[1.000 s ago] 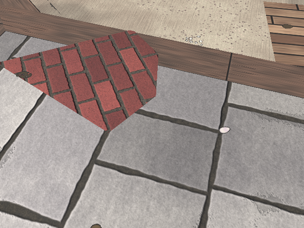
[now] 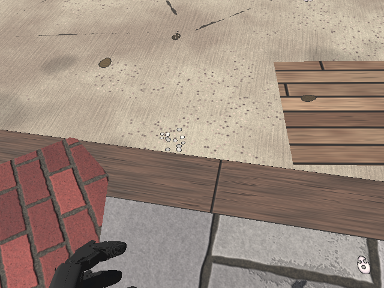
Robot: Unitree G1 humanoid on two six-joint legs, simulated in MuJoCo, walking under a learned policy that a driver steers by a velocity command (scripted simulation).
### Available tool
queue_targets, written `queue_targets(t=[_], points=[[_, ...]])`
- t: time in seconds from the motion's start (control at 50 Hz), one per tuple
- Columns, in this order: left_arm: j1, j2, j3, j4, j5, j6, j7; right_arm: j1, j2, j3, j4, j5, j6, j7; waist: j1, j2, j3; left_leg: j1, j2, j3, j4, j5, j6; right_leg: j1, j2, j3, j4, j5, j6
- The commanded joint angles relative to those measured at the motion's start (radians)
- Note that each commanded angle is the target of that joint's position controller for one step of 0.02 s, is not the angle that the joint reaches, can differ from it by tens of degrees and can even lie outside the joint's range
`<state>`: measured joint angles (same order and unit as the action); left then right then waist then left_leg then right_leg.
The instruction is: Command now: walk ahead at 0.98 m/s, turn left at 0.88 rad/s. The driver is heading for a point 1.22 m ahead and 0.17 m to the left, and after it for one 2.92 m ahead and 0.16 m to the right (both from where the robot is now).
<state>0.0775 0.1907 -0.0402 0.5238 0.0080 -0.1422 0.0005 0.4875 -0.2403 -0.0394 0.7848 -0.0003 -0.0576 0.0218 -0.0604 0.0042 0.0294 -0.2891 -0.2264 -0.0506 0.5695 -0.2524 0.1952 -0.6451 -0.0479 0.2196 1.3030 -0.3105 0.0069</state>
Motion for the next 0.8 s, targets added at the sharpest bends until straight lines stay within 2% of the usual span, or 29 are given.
queue_targets(t=[0.02, 0.06, 0.12, 0.16, 0.18, 0.2, 0.22, 0.24, 0.26, 0.28, 0.3, 0.32, 0.36, 0.38, 0.44, 0.5, 0.54, 0.58, 0.6, 0.62, 0.64, 0.66, 0.68, 0.7, 0.72, 0.74, 0.76, 0.78, 0.8], points=[[0.026, 0.164, 0.051, -0.056, 0.029, 0.016, 0.031, -0.215, -0.161, -0.042, -0.159, 0.032, -0.044, -0.039, 0.1, -0.075, 0.072, -0.339, 0.207, -0.38, -0.358, -0.111, 0.146, 0.166, -0.02, -0.109, -0.345, 0.177, 0.065], [-0.079, 0.11, 0.04, -0.092, 0.006, 0.019, 0.029, -0.18, -0.177, -0.049, -0.133, 0.053, -0.029, -0.051, 0.026, 0.009, 0.031, -0.357, 0.153, -0.306, -0.303, -0.108, 0.091, 0.319, 0.037, -0.163, -0.568, 0.298, 0.094], [-0.085, 0.144, 0.071, -0.091, -0.052, 0.019, 0.025, -0.122, -0.162, -0.051, -0.107, 0.06, -0.007, -0.053, -0.009, 0.092, -0.027, -0.144, 0.177, -0.388, -0.197, -0.201, 0.047, 0.35, 0.079, -0.113, -0.752, 0.29, 0.129], [-0.009, 0.186, 0.104, -0.065, -0.069, 0.01, 0.02, -0.129, -0.133, -0.047, -0.109, 0.05, 0.005, -0.05, 0.041, 0.125, -0.063, -0.032, 0.198, -0.412, -0.072, -0.163, 0.005, 0.417, 0.067, -0.104, -0.811, 0.219, 0.097], [0.132, 0.22, 0.13, -0.037, -0.069, 0.002, 0.017, -0.156, -0.114, -0.04, -0.124, 0.038, 0.002, -0.04, 0.127, 0.128, -0.132, -0.048, 0.18, -0.381, 0.097, -0.05, -0.033, 0.573, 0.041, -0.109, -0.792, 0.183, 0.062], [0.353, 0.273, 0.152, 0.001, -0.056, -0.001, 0.019, -0.167, -0.027, -0.012, -0.157, 0.017, -0.002, -0.028, 0.22, 0.019, -0.292, -0.195, 0.144, -0.284, 0.449, -0.089, -0.078, 0.88, -0.114, 0.048, -0.754, -0.003, 0.003], [0.417, 0.379, 0.163, 0.021, 0.0, 0.003, 0.004, -0.031, 0.056, 0.016, -0.218, 0.057, -0.018, -0.021, 0.129, -0.44, -0.404, -0.523, 0.081, -0.176, 0.799, -0.359, -0.124, 1.121, -0.374, 0.69, -0.979, -0.385, -0.178], [0.357, 0.325, 0.162, 0.01, -0.002, 0.008, -0.004, -0.058, -0.037, 0.01, -0.208, 0.089, -0.013, -0.03, 0.139, -0.388, -0.304, -0.688, 0.2, -0.126, 0.943, -0.221, -0.133, 1.046, -0.406, 0.837, -1.049, -0.696, -0.208], [0.315, 0.245, 0.147, 0.006, -0.013, 0.015, 0.002, -0.184, -0.102, -0.006, -0.217, 0.069, -0.004, -0.032, 0.174, -0.235, -0.151, -0.727, 0.235, -0.085, 0.984, -0.128, -0.139, 0.934, -0.351, 0.641, -1.039, -0.573, -0.174], [0.311, 0.221, 0.14, 0.028, -0.008, 0.025, 0.007, -0.252, -0.115, -0.011, -0.227, 0.039, 0.002, -0.028, 0.178, -0.088, -0.087, -0.69, 0.271, -0.06, 0.956, -0.071, -0.138, 0.833, -0.298, 0.438, -1.017, -0.351, -0.148], [0.306, 0.207, 0.135, 0.052, 0.0, 0.029, 0.006, -0.311, -0.11, -0.015, -0.249, 0.02, 0.002, -0.021, 0.17, -0.037, -0.026, -0.657, 0.298, -0.061, 0.906, -0.04, -0.135, 0.739, -0.248, 0.3, -1.019, -0.19, -0.135], [0.283, 0.184, 0.126, 0.077, 0.006, 0.028, 0.007, -0.32, -0.102, -0.019, -0.263, 0.029, 0.008, -0.011, 0.139, -0.073, 0.009, -0.617, 0.326, -0.069, 0.87, -0.022, -0.134, 0.668, -0.219, 0.196, -1.03, -0.093, -0.121], [0.27, 0.129, 0.112, 0.121, -0.006, 0.025, 0.0, -0.324, -0.083, -0.018, -0.273, 0.051, 0.029, 0.001, 0.112, -0.115, 0.027, -0.604, 0.354, -0.06, 0.836, -0.021, -0.133, 0.625, -0.194, 0.064, -1.053, 0.017, -0.105], [0.272, 0.131, 0.112, 0.141, -0.011, 0.024, 0.0, -0.332, -0.074, -0.014, -0.281, 0.05, 0.035, 0.006, 0.102, -0.109, 0.038, -0.62, 0.36, -0.058, 0.824, -0.001, -0.135, 0.616, -0.195, 0.018, -1.063, 0.077, -0.107], [0.264, 0.172, 0.119, 0.178, -0.001, 0.02, 0.005, -0.374, -0.072, -0.006, -0.299, 0.036, 0.035, 0.015, 0.084, -0.073, 0.079, -0.635, 0.356, -0.056, 0.718, 0.108, -0.155, 0.573, -0.195, -0.118, -1.11, 0.22, -0.12], [0.313, 0.205, 0.119, 0.219, 0.003, 0.014, 0.007, -0.47, -0.064, 0.006, -0.312, 0.035, 0.016, 0.027, 0.11, -0.025, 0.136, -0.577, 0.316, -0.007, 0.47, 0.236, -0.134, 0.565, -0.182, -0.223, -1.178, 0.303, -0.113], [0.38, 0.235, 0.121, 0.257, -0.007, 0.017, 0.007, -0.562, -0.049, 0.014, -0.33, 0.034, -0.003, 0.044, 0.14, -0.003, 0.166, -0.521, 0.286, 0.056, 0.3, 0.273, -0.103, 0.615, -0.198, -0.269, -1.219, 0.416, -0.108], [0.405, 0.27, 0.118, 0.288, -0.021, 0.027, 0.005, -0.613, -0.06, 0.008, -0.348, 0.034, -0.017, 0.055, 0.125, -0.035, 0.159, -0.387, 0.221, 0.137, 0.173, 0.226, -0.071, 0.661, -0.203, -0.327, -1.187, 0.789, -0.111], [0.428, 0.292, 0.117, 0.307, -0.025, 0.034, 0.009, -0.623, -0.077, -0.002, -0.359, 0.031, -0.02, 0.055, 0.102, -0.088, 0.123, -0.311, 0.179, 0.174, 0.152, 0.171, -0.058, 0.705, -0.222, -0.331, -1.133, 1.078, -0.126], [0.435, 0.314, 0.116, 0.326, -0.027, 0.043, 0.014, -0.575, -0.106, -0.018, -0.36, 0.028, -0.017, 0.052, 0.045, -0.152, 0.073, -0.216, 0.155, 0.182, 0.139, 0.105, -0.036, 0.741, -0.246, -0.322, -1.033, 1.316, -0.136], [0.429, 0.333, 0.113, 0.345, -0.026, 0.052, 0.018, -0.425, -0.162, -0.046, -0.331, 0.028, -0.01, 0.041, -0.052, -0.196, -0.022, -0.029, 0.15, 0.156, 0.114, 0.083, -0.007, 0.736, -0.259, -0.297, -0.868, 1.441, -0.14], [0.372, 0.344, 0.111, 0.346, -0.03, 0.059, 0.021, -0.182, -0.203, -0.073, -0.265, 0.03, -0.001, 0.023, -0.196, -0.196, -0.118, 0.278, 0.178, 0.121, -0.007, 0.198, 0.022, 0.611, -0.227, -0.306, -0.624, 1.413, -0.123], [0.372, 0.263, 0.089, 0.314, -0.013, 0.052, 0.02, 0.011, -0.255, -0.088, -0.196, 0.021, 0.011, 0.001, -0.22, -0.088, -0.254, 0.7, 0.357, -0.117, 0.077, 0.101, 0.021, 0.279, -0.131, -0.251, -0.257, 0.671, -0.1], [0.521, 0.111, 0.048, 0.277, -0.043, 0.023, 0.01, -0.023, -0.314, -0.083, -0.208, -0.01, -0.011, 0.002, -0.065, 0.225, -0.488, 0.908, 0.634, -0.658, -0.088, -0.244, 0.137, 0.026, 0.043, -0.122, 0.108, -0.138, -0.081], [0.378, 0.246, 0.086, 0.264, -0.087, -0.001, 0.01, 0.0, -0.207, -0.069, -0.185, -0.015, -0.021, 0.004, -0.142, 0.13, -0.449, 0.774, 0.607, -0.727, -0.247, -0.398, 0.103, -0.051, 0.018, -0.019, 0.166, -0.099, -0.092], [0.278, 0.225, 0.09, 0.218, -0.112, 0.0, 0.012, -0.04, -0.169, -0.055, -0.16, -0.015, -0.03, 0.004, -0.109, 0.098, -0.219, 0.601, 0.582, -0.564, -0.279, -0.348, 0.073, -0.125, -0.012, -0.056, 0.152, -0.051, -0.079], [0.245, 0.181, 0.082, 0.209, -0.096, 0.009, 0.016, -0.097, -0.147, -0.052, -0.132, -0.012, -0.043, 0.008, -0.052, 0.003, -0.087, 0.428, 0.557, -0.439, -0.315, -0.22, 0.05, -0.12, -0.061, -0.074, 0.101, 0.005, -0.069], [0.254, 0.167, 0.088, 0.221, -0.068, 0.028, 0.017, -0.155, -0.099, -0.043, -0.122, -0.02, -0.056, 0.01, 0.002, 0.016, -0.045, 0.303, 0.521, -0.326, -0.326, -0.136, 0.025, -0.069, -0.1, -0.077, 0.058, 0.057, -0.062], [0.315, 0.144, 0.091, 0.245, -0.066, 0.055, 0.011, -0.196, -0.054, -0.033, -0.114, -0.03, -0.064, 0.013, 0.052, 0.038, -0.018, 0.207, 0.489, -0.221, -0.348, -0.077, 0.003, -0.002, -0.128, -0.069, 0.046, 0.1, -0.058]])
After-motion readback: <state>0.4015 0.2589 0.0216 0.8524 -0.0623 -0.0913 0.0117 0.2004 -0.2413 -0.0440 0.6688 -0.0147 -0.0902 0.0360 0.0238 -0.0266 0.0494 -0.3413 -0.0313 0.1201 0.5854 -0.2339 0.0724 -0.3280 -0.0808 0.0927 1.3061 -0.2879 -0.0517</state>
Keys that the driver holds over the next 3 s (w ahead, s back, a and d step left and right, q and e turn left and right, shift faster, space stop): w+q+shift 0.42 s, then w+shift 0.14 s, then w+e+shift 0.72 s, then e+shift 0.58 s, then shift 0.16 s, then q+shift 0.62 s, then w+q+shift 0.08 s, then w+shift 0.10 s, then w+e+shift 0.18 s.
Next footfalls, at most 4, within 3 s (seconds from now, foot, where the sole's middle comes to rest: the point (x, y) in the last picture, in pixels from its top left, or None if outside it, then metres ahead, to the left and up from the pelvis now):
0.20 right None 0.36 -0.22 -0.76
0.68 left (140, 258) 0.63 0.21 -0.76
1.10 right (146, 166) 1.05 0.20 -0.76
1.58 left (106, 126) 1.44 0.43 -0.89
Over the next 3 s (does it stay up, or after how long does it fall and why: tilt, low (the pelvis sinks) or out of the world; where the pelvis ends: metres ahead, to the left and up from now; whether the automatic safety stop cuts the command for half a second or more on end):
stays up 1.48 0.42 -0.11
